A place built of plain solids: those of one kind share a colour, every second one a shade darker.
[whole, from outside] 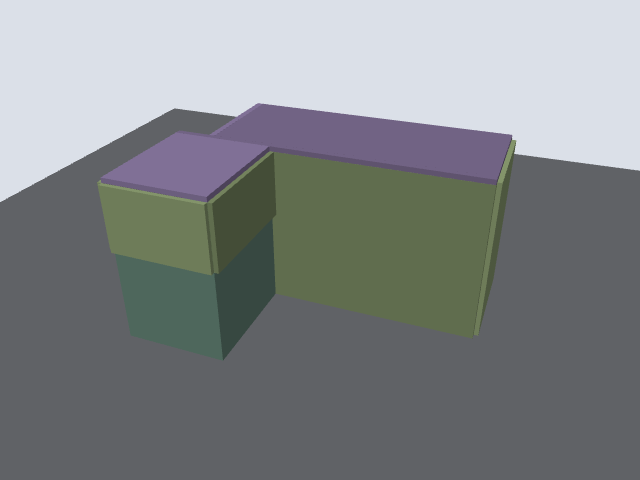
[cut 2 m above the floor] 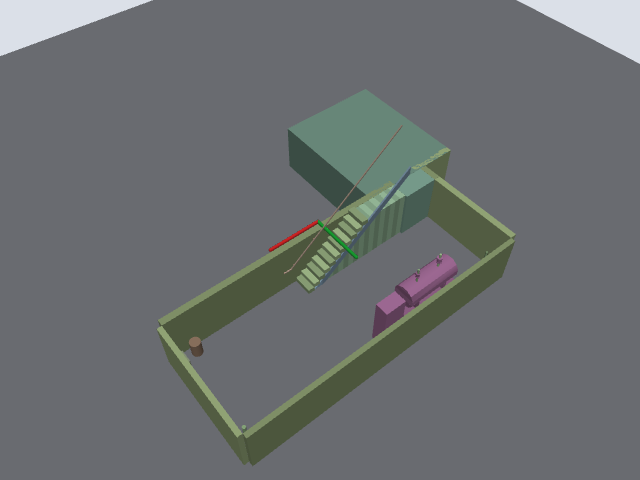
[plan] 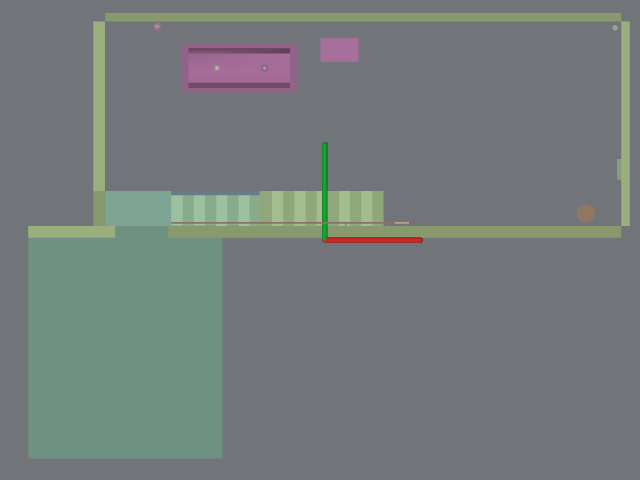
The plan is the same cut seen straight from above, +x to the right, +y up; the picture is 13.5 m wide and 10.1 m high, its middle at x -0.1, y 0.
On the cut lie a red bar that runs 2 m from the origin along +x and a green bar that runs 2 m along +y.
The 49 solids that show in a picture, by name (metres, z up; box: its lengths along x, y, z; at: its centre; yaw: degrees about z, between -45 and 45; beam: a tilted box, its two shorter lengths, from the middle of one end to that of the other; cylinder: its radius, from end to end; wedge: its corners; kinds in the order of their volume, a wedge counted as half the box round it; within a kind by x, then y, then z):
{
 "floor_1": {"box": [4.09, 4.89, 4.17], "at": [-4.2, -2.15, 1.79]},
 "floor_2": {"box": [1.39, 0.74, 4.17], "at": [-3.93, 0.66, 1.79]},
 "wall_1": {"box": [0.18, 4.64, 2.66], "at": [-6.33, -2.28, 5.2]},
 "wall_2": {"box": [1.83, 0.25, 6.58], "at": [-5.32, 0.17, 3.24]},
 "wall_3": {"box": [0.25, 0.74, 6.58], "at": [-4.75, 0.66, 3.24]},
 "wall_4": {"box": [0.25, 3.57, 6.58], "at": [-4.75, 2.81, 3.24]},
 "wall_5": {"box": [4.09, 0.18, 2.66], "at": [-4.2, -4.69, 5.2]},
 "wall_6": {"box": [0.18, 4.64, 2.66], "at": [-2.06, -2.28, 5.2]},
 "wall_7": {"box": [10.86, 0.18, 6.58], "at": [0.81, 4.69, 3.24]},
 "wall_8": {"box": [9.54, 0.25, 6.58], "at": [1.47, 0.17, 3.24]},
 "wall_9": {"box": [0.18, 4.3, 6.58], "at": [6.33, 2.45, 3.24]},
 "roof_1": {"box": [0.25, 4.3, 0.2], "at": [-4.75, 2.45, 6.63]},
 "roof_2": {"box": [4.09, 4.64, 0.2], "at": [-4.2, -2.28, 6.63]},
 "roof_3": {"box": [12.48, 0.25, 0.2], "at": [0.0, 0.17, 6.63]},
 "roof_4": {"box": [10.86, 4.3, 0.2], "at": [0.81, 2.45, 6.63]},
 "under_1": {"box": [0.24, 0.65, 3.52], "at": [-3.11, 0.62, 1.71]},
 "under_2": {"box": [0.24, 0.65, 3.33], "at": [-2.87, 0.62, 1.61]},
 "under_3": {"box": [0.24, 0.65, 3.13], "at": [-2.64, 0.62, 1.52]},
 "under_4": {"box": [0.24, 0.65, 2.94], "at": [-2.4, 0.62, 1.42]},
 "under_5": {"box": [0.24, 0.65, 2.75], "at": [-2.17, 0.62, 1.32]},
 "under_6": {"box": [0.24, 0.65, 2.56], "at": [-1.93, 0.62, 1.23]},
 "under_7": {"box": [0.24, 0.65, 2.36], "at": [-1.7, 0.62, 1.13]},
 "under_8": {"box": [0.24, 0.65, 2.17], "at": [-1.47, 0.62, 1.03]},
 "under_9": {"box": [0.24, 0.65, 1.97], "at": [-1.23, 0.62, 0.94]},
 "under_10": {"box": [0.24, 0.65, 1.78], "at": [-0.99, 0.62, 0.84]},
 "under_11": {"box": [0.24, 0.65, 1.59], "at": [-0.76, 0.62, 0.74]},
 "under_12": {"box": [0.24, 0.65, 1.4], "at": [-0.53, 0.62, 0.65]},
 "under_13": {"box": [0.24, 0.65, 1.2], "at": [-0.29, 0.62, 0.55]},
 "plant_1": {"wedge": [[-2.87, 3.2, 1.08], [-2.87, 3.31, 1.28], [-2.87, 3.92, 1.28], [-2.87, 4.04, 1.08], [-0.73, 3.2, 1.08], [-0.73, 3.31, 1.28], [-0.73, 3.92, 1.28], [-0.73, 4.04, 1.08]]},
 "plant_2": {"wedge": [[-2.87, 3.31, 1.28], [-2.87, 3.5, 1.39], [-2.87, 3.73, 1.39], [-2.87, 3.92, 1.28], [-0.73, 3.31, 1.28], [-0.73, 3.5, 1.39], [-0.73, 3.73, 1.39], [-0.73, 3.92, 1.28]]},
 "plant_3": {"cylinder": 0.1, "from": [-2.27, 3.62, 1.82], "to": [-2.27, 3.62, 1.84]},
 "plant_4": {"box": [2.44, 1.03, 0.35], "at": [-1.8, 3.62, 0.13]},
 "plant_5": {"box": [2.14, 0.84, 0.22], "at": [-1.8, 3.62, 0.97]},
 "plant_6": {"box": [0.8, 0.5, 2.0], "at": [0.31, 4.0, 1.08]},
 "string_1": {"wedge": [[-3.23, 0.94, 3.11], [-3.23, 0.94, 3.44], [-3.23, 1.01, 3.11], [-3.23, 1.01, 3.44], [0.6, 0.94, -0.05], [0.6, 0.94, 0.29], [0.6, 1.01, -0.05], [0.6, 1.01, 0.29]]},
 "guard_rail_1": {"wedge": [[-3.23, 0.34, 4.77], [-3.23, 0.34, 4.82], [-3.23, 0.38, 4.77], [-3.23, 0.38, 4.82], [1.47, 0.34, 0.9], [1.47, 0.34, 0.95], [1.47, 0.38, 0.9], [1.47, 0.38, 0.95]]},
 "tread_1": {"wedge": [[-1.37, 0.3, 1.92], [-1.37, 0.3, 2.12], [-1.37, 1.03, 1.92], [-1.37, 1.03, 2.12], [-1.11, 0.3, 1.92], [-1.11, 0.3, 2.12], [-1.11, 1.03, 1.92], [-1.11, 1.03, 2.12]]},
 "tread_2": {"wedge": [[-1.14, 0.3, 1.73], [-1.14, 0.3, 1.93], [-1.14, 1.03, 1.73], [-1.14, 1.03, 1.93], [-0.88, 0.3, 1.73], [-0.88, 0.3, 1.93], [-0.88, 1.03, 1.73], [-0.88, 1.03, 1.93]]},
 "tread_3": {"wedge": [[-0.9, 0.3, 1.53], [-0.9, 0.3, 1.74], [-0.9, 1.03, 1.53], [-0.9, 1.03, 1.74], [-0.64, 0.3, 1.53], [-0.64, 0.3, 1.74], [-0.64, 1.03, 1.53], [-0.64, 1.03, 1.74]]},
 "tread_4": {"wedge": [[-0.67, 0.3, 1.34], [-0.67, 0.3, 1.54], [-0.67, 1.03, 1.34], [-0.67, 1.03, 1.54], [-0.41, 0.3, 1.34], [-0.41, 0.3, 1.54], [-0.41, 1.03, 1.34], [-0.41, 1.03, 1.54]]},
 "tread_5": {"wedge": [[-0.43, 0.3, 1.15], [-0.43, 0.3, 1.35], [-0.43, 1.03, 1.15], [-0.43, 1.03, 1.35], [-0.17, 0.3, 1.15], [-0.17, 0.3, 1.35], [-0.17, 1.03, 1.15], [-0.17, 1.03, 1.35]]},
 "tread_6": {"wedge": [[-0.2, 0.3, 0.95], [-0.2, 0.3, 1.16], [-0.2, 1.03, 0.95], [-0.2, 1.03, 1.16], [0.06, 0.3, 0.95], [0.06, 0.3, 1.16], [0.06, 1.03, 0.95], [0.06, 1.03, 1.16]]},
 "tread_7": {"wedge": [[0.04, 0.3, 0.76], [0.04, 0.3, 0.96], [0.04, 1.03, 0.76], [0.04, 1.03, 0.97], [0.3, 0.3, 0.76], [0.3, 0.3, 0.96], [0.3, 1.03, 0.76], [0.3, 1.03, 0.97]]},
 "tread_8": {"wedge": [[0.27, 0.3, 0.57], [0.27, 0.3, 0.77], [0.27, 1.03, 0.57], [0.27, 1.03, 0.77], [0.53, 0.3, 0.57], [0.53, 0.3, 0.77], [0.53, 1.03, 0.57], [0.53, 1.03, 0.77]]},
 "tread_9": {"wedge": [[0.51, 0.3, 0.38], [0.51, 0.3, 0.58], [0.51, 1.03, 0.38], [0.51, 1.03, 0.58], [0.77, 0.3, 0.38], [0.77, 0.3, 0.58], [0.77, 1.03, 0.38], [0.77, 1.03, 0.58]]},
 "tread_10": {"wedge": [[0.74, 0.3, 0.18], [0.74, 0.3, 0.39], [0.74, 1.03, 0.18], [0.74, 1.03, 0.39], [1.0, 0.3, 0.18], [1.0, 0.3, 0.39], [1.0, 1.03, 0.18], [1.0, 1.03, 0.39]]},
 "tread_11": {"wedge": [[0.98, 0.3, -0.05], [0.98, 0.3, 0.19], [0.98, 1.03, -0.05], [0.98, 1.03, 0.19], [1.23, 0.3, -0.05], [1.23, 0.3, 0.19], [1.24, 1.03, -0.05], [1.24, 1.03, 0.19]]},
 "bin_1": {"cylinder": 0.19, "from": [5.49, 0.56, 0.0], "to": [5.49, 0.56, 0.62]},
 "cabinet_1": {"box": [0.09, 0.44, 0.71], "at": [6.19, 1.49, 1.39]}
}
